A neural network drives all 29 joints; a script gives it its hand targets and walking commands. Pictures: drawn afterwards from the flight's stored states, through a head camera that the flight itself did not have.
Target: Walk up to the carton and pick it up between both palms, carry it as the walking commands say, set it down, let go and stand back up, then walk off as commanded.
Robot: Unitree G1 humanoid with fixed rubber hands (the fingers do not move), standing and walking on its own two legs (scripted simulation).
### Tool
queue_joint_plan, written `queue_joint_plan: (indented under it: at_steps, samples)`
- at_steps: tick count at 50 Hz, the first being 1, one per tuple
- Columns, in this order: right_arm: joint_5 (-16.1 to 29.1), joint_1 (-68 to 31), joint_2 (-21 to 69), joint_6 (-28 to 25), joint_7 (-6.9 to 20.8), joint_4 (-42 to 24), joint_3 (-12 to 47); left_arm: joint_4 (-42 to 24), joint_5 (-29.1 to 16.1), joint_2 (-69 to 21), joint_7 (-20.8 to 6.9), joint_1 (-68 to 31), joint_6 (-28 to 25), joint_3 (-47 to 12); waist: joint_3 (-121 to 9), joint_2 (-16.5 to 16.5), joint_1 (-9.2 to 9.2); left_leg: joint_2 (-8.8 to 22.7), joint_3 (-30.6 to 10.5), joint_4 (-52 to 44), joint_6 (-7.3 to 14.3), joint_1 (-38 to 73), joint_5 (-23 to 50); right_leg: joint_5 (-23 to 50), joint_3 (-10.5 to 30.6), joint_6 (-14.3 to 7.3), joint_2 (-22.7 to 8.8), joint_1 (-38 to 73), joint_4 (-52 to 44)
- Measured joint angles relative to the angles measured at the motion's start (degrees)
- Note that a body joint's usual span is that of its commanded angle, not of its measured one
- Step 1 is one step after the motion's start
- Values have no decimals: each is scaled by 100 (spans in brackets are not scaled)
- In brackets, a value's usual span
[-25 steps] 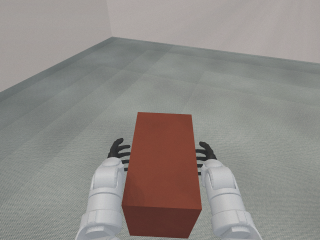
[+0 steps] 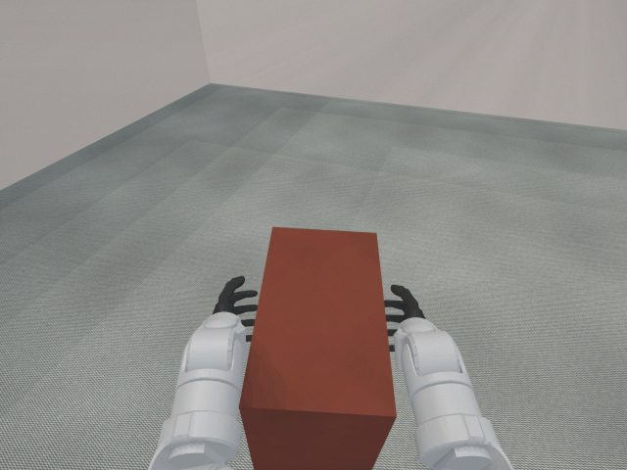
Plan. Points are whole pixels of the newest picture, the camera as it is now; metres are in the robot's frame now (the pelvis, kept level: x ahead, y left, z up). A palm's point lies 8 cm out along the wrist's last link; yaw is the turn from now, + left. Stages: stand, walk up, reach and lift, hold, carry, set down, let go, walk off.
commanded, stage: hold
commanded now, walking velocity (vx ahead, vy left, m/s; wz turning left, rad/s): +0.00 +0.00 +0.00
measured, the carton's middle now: (318, 346) +0.33 +0.01 -0.03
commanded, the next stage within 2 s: carry in 0.42 s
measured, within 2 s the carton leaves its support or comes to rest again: neither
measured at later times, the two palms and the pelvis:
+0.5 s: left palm (227, 324) +0.30 +0.14 +0.06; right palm (413, 330) +0.30 -0.12 +0.05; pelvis +0.00 +0.00 -0.01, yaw +1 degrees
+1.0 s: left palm (158, 345) +0.27 +0.22 +0.06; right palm (352, 356) +0.26 -0.03 +0.05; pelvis -0.02 +0.09 -0.02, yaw -4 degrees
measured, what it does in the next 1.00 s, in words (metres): lifts its right foot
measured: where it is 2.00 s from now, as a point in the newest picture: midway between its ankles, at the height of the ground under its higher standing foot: outside the picture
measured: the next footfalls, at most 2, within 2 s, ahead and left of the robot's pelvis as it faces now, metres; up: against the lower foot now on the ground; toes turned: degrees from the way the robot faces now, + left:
right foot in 1.10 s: +0.00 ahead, -0.02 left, +0.00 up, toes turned -12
left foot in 1.36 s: +0.03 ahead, +0.30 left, +0.00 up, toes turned +3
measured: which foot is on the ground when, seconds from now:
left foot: down 0.00-1.00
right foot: down 0.00-0.88, up 0.90-1.00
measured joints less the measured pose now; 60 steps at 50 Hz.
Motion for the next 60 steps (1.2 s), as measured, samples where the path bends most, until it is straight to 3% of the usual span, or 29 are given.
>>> queue_joint_plan:
  at_steps: [20, 24, 30, 34, 36, 39, 43, 45, 47, 50, 52, 55, 56, 58, 60]
  samples:
    - [26, 114, -41, 60, -28, -201, 117, -80, -79, 2, 42, 10, 13, -119, 28, 28, 72, -4, 25, -103, -9, 20, 49, 0, 32, -9, -6, -34, -2]
    - [131, 67, -136, 177, 2, -418, 146, -243, -190, -11, 155, -25, 86, -261, -316, 3, -21, 88, 211, 602, 88, -861, -673, -121, -91, 2, -77, -726, 367]
    - [551, -107, -291, 685, -62, -1237, 369, -1319, -589, 3, 363, 3, 652, -459, -236, -167, -149, -29, 568, 623, 177, -1400, -30, -220, 72, 201, -334, -1434, 821]
    - [742, -53, -270, 1248, -187, -1946, 601, -2220, -820, 73, 465, 189, 1274, -603, -263, -336, -193, -193, 770, 690, 298, -1677, -47, -258, 261, 291, -497, -1818, 1017]
    - [767, 35, -177, 1552, -243, -2372, 647, -2691, -947, 103, 506, 275, 1631, -642, -234, -329, -155, -192, 831, 862, 368, -1832, -127, -286, 222, 276, -536, -1944, 1097]
    - [813, 278, -81, 1880, -316, -3010, 701, -3241, -1068, 132, 542, 378, 2027, -769, -134, -227, -90, -178, 815, 1201, 426, -2035, -283, -299, 201, 438, -534, -2020, 1185]
    - [927, 520, -167, 2260, -403, -3464, 816, -3501, -1030, 131, 578, 391, 2421, -986, -97, -333, 29, -347, 921, 1419, 549, -2186, -376, -404, 313, 593, -707, -2188, 1435]
    - [936, 562, -177, 2437, -429, -3536, 900, -3613, -1052, 168, 593, 501, 2568, -1041, -110, -402, 56, -415, 1044, 1365, 670, -2182, -349, -736, 362, 492, -770, -2332, 1689]
    - [933, 503, -161, 2578, -428, -3543, 934, -3747, -1106, 191, 637, 583, 2692, -1030, -61, -289, 121, -314, 1159, 1360, 746, -2175, -353, -1505, 132, 379, -686, -2550, 2426]
    - [883, 457, -145, 2673, -365, -3542, 912, -3850, -1190, 190, 762, 576, 2840, -1028, -4, -183, 161, -230, 1300, 1179, 822, -2130, -255, -1843, -253, 253, -555, -2647, 3273]
    - [864, 459, -144, 2715, -343, -3636, 883, -3897, -1252, 174, 826, 514, 2898, -1027, -19, -148, 146, -222, 1356, 1037, 863, -2148, -148, -1792, -490, 159, -471, -2438, 3070]
    - [814, 404, -130, 2771, -327, -3795, 782, -3887, -1248, 120, 839, 342, 2902, -1011, -108, -117, 113, -284, 1459, 975, 903, -2262, -58, -1211, -732, 31, -371, -1718, 1648]
    - [806, 384, -133, 2759, -317, -3838, 721, -3848, -1237, 98, 836, 286, 2859, -1027, -129, -11, 99, -266, 1460, 1019, 912, -2325, -62, -1161, -775, -109, -332, -1585, 1308]
    - [815, 413, -134, 2731, -309, -3892, 604, -3713, -1152, 57, 799, 176, 2796, -1083, -79, 189, -9, -225, 1318, 1316, 638, -2407, -408, -998, -859, -103, -321, -1536, 1220]
    - [839, 507, -161, 2770, -350, -3949, 612, -3608, -1078, 33, 750, 109, 2822, -1111, -101, 95, -80, -215, 1156, 2038, 384, -2579, -868, -904, -850, -26, -460, -1527, 1185]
